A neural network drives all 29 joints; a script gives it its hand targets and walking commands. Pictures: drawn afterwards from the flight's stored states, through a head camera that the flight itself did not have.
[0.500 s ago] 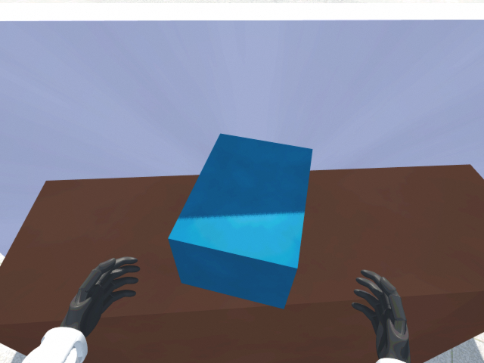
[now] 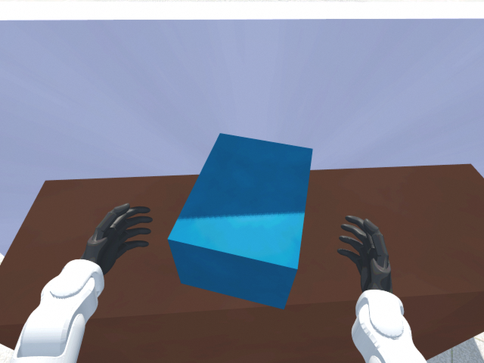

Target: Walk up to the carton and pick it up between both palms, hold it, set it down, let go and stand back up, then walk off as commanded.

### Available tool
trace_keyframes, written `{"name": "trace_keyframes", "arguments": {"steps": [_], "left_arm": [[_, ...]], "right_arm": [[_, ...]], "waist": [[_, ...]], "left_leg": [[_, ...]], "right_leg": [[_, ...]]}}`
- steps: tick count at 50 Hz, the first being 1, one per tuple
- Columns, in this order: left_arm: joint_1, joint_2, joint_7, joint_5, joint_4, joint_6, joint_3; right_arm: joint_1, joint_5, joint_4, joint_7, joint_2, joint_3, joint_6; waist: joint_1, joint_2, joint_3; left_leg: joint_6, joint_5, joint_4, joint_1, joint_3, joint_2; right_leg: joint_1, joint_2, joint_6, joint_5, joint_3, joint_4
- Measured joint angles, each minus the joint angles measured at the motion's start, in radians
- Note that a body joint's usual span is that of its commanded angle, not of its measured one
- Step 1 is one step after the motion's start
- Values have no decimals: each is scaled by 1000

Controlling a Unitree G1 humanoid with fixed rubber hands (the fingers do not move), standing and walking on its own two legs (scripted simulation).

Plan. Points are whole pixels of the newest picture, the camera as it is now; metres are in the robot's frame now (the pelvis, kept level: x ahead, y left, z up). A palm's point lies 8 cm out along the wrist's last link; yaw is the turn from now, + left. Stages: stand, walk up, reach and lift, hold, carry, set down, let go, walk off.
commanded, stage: reach and lift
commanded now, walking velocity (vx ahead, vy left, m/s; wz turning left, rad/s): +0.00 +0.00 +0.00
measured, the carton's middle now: (249, 213) +0.41 +0.00 -0.01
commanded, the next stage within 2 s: none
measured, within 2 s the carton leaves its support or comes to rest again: neither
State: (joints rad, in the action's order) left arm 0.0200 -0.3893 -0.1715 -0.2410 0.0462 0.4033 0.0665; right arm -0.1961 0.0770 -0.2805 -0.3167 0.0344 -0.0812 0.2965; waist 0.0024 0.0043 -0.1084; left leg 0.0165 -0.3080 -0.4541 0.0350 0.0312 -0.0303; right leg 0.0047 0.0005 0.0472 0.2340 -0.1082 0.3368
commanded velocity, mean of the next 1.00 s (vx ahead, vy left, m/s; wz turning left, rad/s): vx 0.00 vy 0.00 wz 0.00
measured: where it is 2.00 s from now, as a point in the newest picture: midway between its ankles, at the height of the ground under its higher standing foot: outside the picture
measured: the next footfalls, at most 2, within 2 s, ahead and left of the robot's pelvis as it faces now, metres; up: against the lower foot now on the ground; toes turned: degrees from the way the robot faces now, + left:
none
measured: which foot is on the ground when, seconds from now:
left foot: down 0.00-1.00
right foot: down 0.00-1.00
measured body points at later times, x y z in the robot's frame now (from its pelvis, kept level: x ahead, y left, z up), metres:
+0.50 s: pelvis -0.01 +0.00 +0.00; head +0.00 +0.01 +0.45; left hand +0.36 +0.22 +0.11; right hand +0.31 -0.18 +0.11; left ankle -0.03 +0.12 -0.74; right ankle -0.02 -0.16 -0.74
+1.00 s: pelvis -0.02 +0.00 +0.00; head +0.00 +0.01 +0.45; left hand +0.42 +0.19 +0.14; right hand +0.37 -0.18 +0.13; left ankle -0.03 +0.12 -0.74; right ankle -0.02 -0.16 -0.74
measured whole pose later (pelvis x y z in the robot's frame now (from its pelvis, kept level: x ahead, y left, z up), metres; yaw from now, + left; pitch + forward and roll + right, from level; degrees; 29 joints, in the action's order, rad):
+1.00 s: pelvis -0.02 +0.00 +0.00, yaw +0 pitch -1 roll -1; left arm 0.82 -0.39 -0.12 -0.24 -0.75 0.32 0.00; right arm 0.60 0.11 0.41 -0.32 0.06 0.07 0.32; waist 0.05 0.00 -0.06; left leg 0.02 -0.25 -0.45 0.18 0.03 -0.03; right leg -0.15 0.00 0.05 0.18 -0.11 0.34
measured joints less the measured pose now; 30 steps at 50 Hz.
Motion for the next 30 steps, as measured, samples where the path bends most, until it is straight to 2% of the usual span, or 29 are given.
{"name": "trace_keyframes", "arguments": {"steps": [11,15,30], "left_arm": [[154,0,2,1,-56,56,4],[249,0,-9,1,-146,72,5],[443,0,6,1,-294,90,4]], "right_arm": [[139,14,58,-7,18,50,82],[213,15,124,-10,18,72,109],[446,33,293,-10,24,106,108]], "waist": [[0,0,-5],[0,0,-5],[0,0,-5]], "left_leg": [[0,4,0,0,0,0],[0,6,1,0,0,0],[0,22,2,48,0,0]], "right_leg": [[0,0,2,-4,0,0],[-1,0,2,-6,0,0],[-49,0,3,-21,0,0]]}}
